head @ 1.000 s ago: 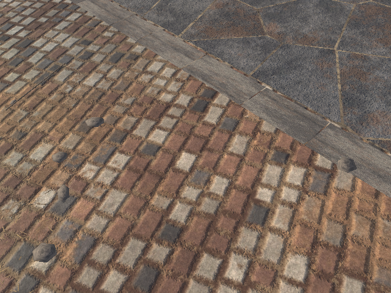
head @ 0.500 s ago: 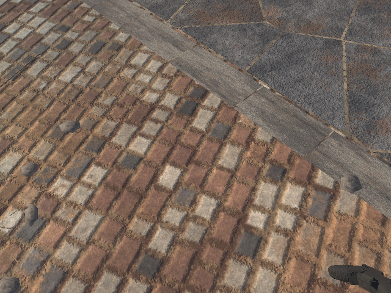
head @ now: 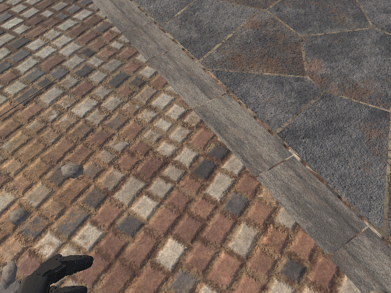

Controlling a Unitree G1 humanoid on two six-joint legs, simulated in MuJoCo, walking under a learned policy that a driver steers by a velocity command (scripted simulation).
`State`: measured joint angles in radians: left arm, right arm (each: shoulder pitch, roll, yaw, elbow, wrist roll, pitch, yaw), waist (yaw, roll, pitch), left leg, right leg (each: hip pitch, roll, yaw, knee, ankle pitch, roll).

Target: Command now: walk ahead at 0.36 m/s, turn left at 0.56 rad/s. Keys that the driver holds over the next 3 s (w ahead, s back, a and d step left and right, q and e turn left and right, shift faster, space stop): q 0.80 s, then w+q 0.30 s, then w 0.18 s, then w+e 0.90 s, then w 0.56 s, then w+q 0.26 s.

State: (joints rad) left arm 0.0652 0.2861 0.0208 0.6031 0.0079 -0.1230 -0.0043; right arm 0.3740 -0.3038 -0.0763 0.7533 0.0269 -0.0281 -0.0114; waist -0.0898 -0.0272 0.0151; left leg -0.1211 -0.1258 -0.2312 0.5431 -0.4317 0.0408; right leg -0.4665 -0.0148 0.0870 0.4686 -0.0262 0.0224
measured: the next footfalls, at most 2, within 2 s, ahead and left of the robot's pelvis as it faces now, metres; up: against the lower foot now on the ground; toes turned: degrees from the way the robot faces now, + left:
left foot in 0.46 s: +0.17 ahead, +0.13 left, +0.00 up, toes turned +19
right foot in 0.88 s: +0.26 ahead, -0.09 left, +0.00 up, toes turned +36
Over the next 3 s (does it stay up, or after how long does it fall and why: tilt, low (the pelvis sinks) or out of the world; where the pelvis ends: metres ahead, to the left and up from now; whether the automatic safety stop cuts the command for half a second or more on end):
stays up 0.99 0.50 0.01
